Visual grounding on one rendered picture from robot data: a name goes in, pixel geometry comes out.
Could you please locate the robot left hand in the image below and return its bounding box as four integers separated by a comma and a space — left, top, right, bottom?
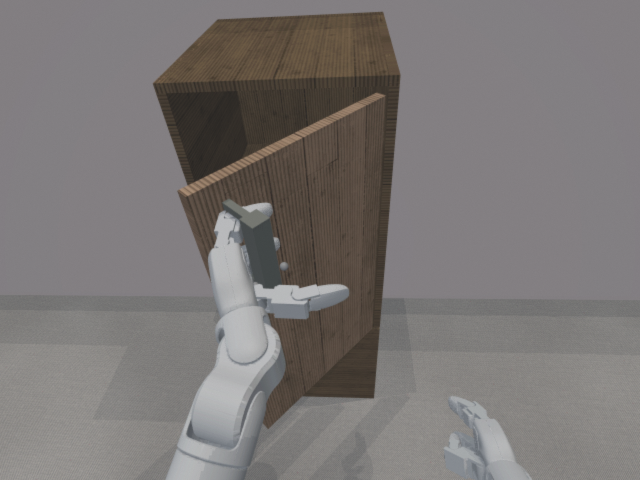
208, 203, 349, 319

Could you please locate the handle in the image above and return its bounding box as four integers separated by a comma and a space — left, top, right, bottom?
222, 199, 282, 301

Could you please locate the right robot forearm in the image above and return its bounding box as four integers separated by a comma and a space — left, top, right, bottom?
484, 460, 532, 480

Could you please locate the robot right hand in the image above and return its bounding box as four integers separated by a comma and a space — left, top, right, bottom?
444, 396, 518, 480

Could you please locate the cupboard door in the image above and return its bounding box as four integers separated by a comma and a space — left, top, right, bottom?
177, 93, 386, 429

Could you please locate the left robot forearm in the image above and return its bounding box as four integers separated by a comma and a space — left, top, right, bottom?
165, 306, 286, 480

